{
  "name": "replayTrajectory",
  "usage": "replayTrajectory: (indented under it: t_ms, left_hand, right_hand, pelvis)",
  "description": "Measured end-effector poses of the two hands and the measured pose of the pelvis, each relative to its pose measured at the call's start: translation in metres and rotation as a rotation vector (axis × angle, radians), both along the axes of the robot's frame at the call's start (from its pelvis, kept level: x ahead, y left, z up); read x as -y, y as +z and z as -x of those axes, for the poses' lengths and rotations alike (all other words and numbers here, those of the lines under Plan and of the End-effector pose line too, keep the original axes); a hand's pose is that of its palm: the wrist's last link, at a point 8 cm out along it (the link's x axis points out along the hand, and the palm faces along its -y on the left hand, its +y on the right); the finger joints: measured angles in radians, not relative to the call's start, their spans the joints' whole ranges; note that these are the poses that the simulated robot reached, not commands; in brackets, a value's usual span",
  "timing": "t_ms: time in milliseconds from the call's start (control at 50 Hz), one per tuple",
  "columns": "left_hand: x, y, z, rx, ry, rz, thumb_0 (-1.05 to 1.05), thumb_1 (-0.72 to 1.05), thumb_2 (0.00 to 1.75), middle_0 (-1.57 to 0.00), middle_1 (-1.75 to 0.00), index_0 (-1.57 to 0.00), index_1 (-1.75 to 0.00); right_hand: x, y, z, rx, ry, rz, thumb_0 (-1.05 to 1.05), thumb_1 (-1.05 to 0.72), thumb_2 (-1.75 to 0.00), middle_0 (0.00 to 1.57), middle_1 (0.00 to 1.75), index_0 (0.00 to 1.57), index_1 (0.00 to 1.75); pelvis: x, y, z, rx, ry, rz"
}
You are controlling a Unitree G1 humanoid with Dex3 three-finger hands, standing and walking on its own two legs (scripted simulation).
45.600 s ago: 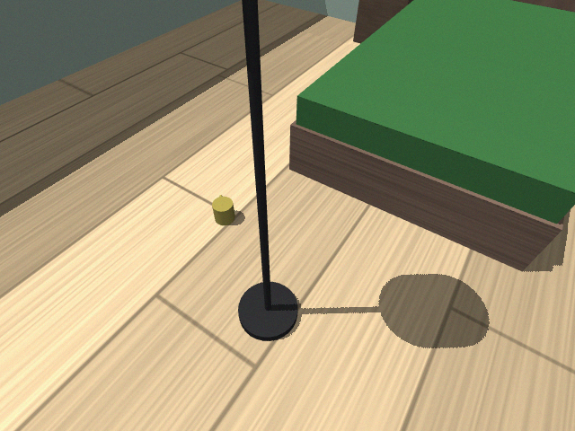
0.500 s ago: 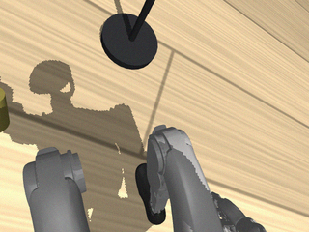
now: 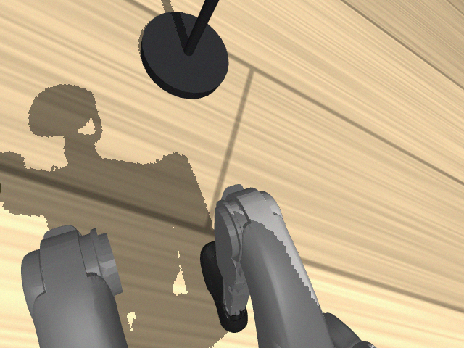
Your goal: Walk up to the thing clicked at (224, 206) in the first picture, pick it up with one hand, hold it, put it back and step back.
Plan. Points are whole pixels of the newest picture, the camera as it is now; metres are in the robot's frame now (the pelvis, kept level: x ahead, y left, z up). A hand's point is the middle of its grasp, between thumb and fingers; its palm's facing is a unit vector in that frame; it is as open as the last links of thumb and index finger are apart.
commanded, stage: close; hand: left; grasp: from above
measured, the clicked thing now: out of the picture +0.42 +0.35 -0.24
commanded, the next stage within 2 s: settle in 1.12 s
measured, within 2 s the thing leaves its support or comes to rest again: neither
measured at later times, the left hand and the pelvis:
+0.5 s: hand out of the picture +0.41 +0.33 -0.22, palm faces -0.44 -0.14 -0.89, open 13.5 cm; pelvis +0.00 +0.00 +0.00, yaw -1 degrees
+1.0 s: hand out of the picture +0.42 +0.33 -0.22, palm faces -0.45 -0.15 -0.88, open 13.5 cm; pelvis +0.00 +0.00 +0.00, yaw -1 degrees
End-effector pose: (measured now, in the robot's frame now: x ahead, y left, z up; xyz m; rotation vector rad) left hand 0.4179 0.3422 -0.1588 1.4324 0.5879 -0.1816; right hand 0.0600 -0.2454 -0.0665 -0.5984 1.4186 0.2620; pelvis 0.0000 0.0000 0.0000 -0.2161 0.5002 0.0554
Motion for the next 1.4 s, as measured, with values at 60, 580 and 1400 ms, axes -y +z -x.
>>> replayTrajectory:
  t_ms: [60,580,1400]
  left_hand:
    - [0.0005,-0.0002,0.0014,0.001,-0.003,0.002,0.0,-0.51,0.98,-0.09,-1.08,-0.08,-1.06]
    - [0.0054,0.0004,-0.0019,0.025,-0.018,-0.006,0.0,-0.4,0.87,-0.19,-1.09,-0.14,-1.02]
    - [0.0048,0.0014,-0.0048,0.013,-0.006,-0.003,-0.02,-0.42,0.87,-0.23,-1.04,-0.19,-0.97]
  right_hand:
    - [0.0022,0.0017,-0.002,0.003,0.015,0.002,0.0,-0.91,-0.9,0.2,0.3,0.21,0.3]
    - [0.0027,0.0077,-0.0056,0.046,0.055,0.004,0.0,-0.91,-0.9,0.2,0.3,0.2,0.3]
    - [0.0042,0.0077,-0.0037,0.04,0.028,0.014,0.0,-0.92,-0.9,0.2,0.3,0.2,0.3]
  pelvis:
    - [0.0008,0.0,0.0006,0.006,0.0,-0.001]
    - [0.0004,-0.0014,0.0047,0.024,-0.008,0.004]
    - [0.0004,0.0,0.0038,0.013,-0.006,0.005]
